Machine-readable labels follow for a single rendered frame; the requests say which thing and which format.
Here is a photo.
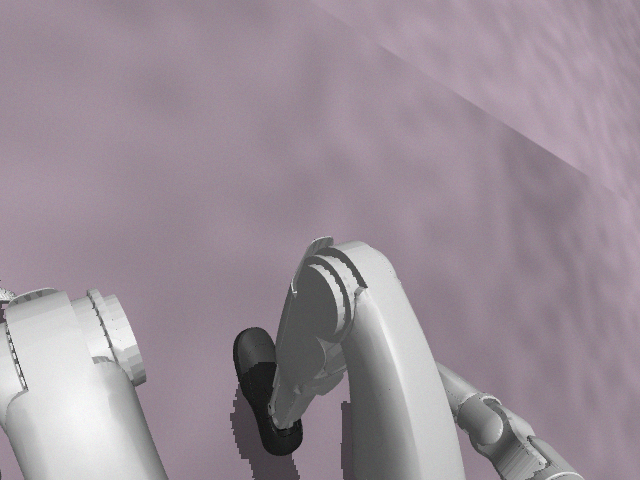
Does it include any left robot hand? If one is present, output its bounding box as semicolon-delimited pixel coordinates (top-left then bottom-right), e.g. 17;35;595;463
0;288;17;304

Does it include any right robot foot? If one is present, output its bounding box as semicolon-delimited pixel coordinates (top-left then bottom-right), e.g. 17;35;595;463
233;327;303;456

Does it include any right robot arm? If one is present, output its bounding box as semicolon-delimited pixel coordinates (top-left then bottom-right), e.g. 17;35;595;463
457;393;584;480

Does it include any right robot hand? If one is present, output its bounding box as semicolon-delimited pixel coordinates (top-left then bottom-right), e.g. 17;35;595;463
435;361;482;423

